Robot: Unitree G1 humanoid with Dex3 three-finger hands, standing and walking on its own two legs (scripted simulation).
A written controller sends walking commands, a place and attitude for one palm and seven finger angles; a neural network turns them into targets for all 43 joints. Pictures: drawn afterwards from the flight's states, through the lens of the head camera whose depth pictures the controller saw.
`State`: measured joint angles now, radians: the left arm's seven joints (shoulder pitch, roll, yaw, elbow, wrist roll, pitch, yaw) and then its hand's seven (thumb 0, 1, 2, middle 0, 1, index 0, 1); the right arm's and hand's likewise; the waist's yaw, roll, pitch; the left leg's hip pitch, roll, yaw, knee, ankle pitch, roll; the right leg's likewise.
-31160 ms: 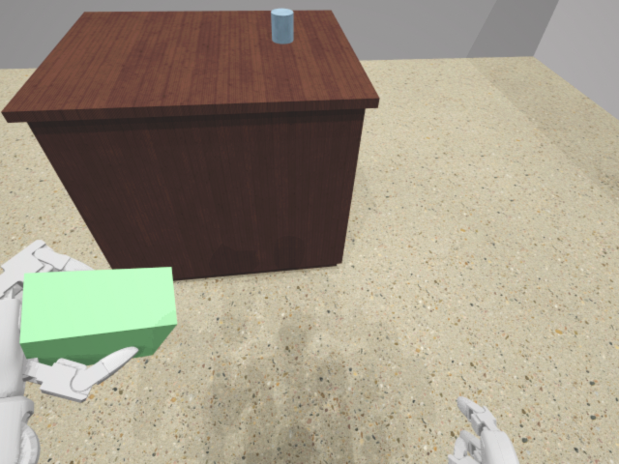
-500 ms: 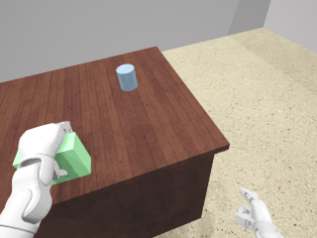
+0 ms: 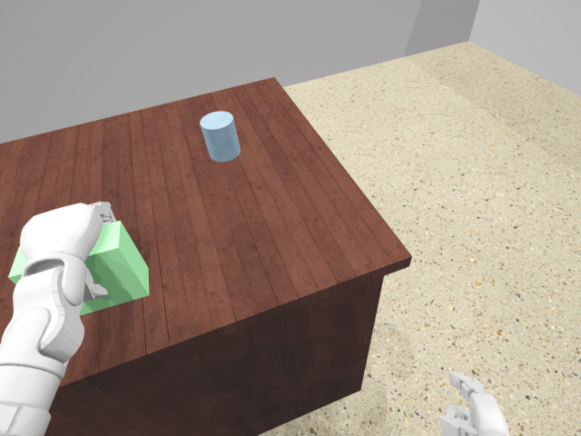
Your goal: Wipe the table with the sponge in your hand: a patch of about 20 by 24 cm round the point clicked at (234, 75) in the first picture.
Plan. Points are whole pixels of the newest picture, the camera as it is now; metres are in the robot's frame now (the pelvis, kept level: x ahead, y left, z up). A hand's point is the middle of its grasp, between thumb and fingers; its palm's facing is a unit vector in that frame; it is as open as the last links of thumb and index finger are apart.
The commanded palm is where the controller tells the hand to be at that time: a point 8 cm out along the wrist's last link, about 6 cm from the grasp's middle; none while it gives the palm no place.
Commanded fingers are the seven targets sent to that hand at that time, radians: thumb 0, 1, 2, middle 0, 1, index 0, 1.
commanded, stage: wipe forward along the first lane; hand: left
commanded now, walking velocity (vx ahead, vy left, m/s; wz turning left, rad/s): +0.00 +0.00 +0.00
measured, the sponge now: (93, 279) +0.29 +0.34 +0.06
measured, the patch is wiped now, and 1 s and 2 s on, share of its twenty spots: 0.00 0.15 0.25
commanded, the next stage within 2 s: slide across to the middle lane in 0.82 s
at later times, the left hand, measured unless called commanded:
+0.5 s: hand (88, 230) +0.35 +0.35 +0.11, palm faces -0.06 -0.02 -1.00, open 9.9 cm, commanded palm +0.33 +0.36 +0.14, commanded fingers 0.00 0.10 1.30 -1.20 -1.60 -1.20 -1.60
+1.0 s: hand (88, 206) +0.39 +0.38 +0.11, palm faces -0.10 +0.01 -0.99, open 9.9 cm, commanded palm +0.37 +0.37 +0.15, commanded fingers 0.00 0.10 1.30 -1.20 -1.60 -1.20 -1.60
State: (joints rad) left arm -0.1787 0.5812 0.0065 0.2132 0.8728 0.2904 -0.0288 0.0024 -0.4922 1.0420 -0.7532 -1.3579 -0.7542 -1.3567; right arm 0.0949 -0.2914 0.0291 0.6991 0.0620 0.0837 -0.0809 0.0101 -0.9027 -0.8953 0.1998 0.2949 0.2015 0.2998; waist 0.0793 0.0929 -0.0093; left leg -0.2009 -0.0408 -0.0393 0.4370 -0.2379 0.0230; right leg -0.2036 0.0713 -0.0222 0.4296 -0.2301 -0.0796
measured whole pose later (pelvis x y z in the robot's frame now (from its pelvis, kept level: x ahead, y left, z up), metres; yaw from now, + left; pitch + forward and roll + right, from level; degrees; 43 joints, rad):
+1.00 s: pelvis +0.01 +0.03 +0.00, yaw +0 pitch +7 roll -1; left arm -0.63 0.67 0.01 0.79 0.97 0.09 -0.01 0.02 -0.50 1.05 -0.76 -1.36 -0.76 -1.36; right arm 0.22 -0.30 0.01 0.70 0.08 0.14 -0.06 0.01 -0.90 -0.90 0.20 0.29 0.20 0.30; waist 0.02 0.07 -0.06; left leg -0.37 -0.06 -0.04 0.50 -0.26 0.06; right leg -0.35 0.06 -0.02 0.45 -0.23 -0.05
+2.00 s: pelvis +0.03 +0.02 +0.00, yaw -1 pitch +4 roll +0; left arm -0.49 0.46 -0.12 0.48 0.94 0.39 0.03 0.00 -0.48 1.05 -0.73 -1.38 -0.73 -1.39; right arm 0.15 -0.30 0.03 0.70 0.07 0.17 -0.03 0.01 -0.90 -0.90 0.20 0.29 0.20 0.30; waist 0.03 0.09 -0.06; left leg -0.23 -0.05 -0.03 0.42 -0.26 0.04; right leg -0.23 0.06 0.00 0.40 -0.25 -0.06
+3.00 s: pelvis +0.02 +0.01 +0.00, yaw -2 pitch +0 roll +0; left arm -0.13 0.39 -0.23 -0.01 0.93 0.60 0.05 0.01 -0.49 1.05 -0.68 -1.43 -0.73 -1.38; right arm 0.03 -0.28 0.05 0.64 0.09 0.16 0.00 0.01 -0.90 -0.90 0.20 0.29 0.20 0.30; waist 0.08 0.12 -0.07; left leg -0.18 -0.05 0.00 0.45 -0.28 0.04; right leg -0.20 0.06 0.02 0.47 -0.28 -0.06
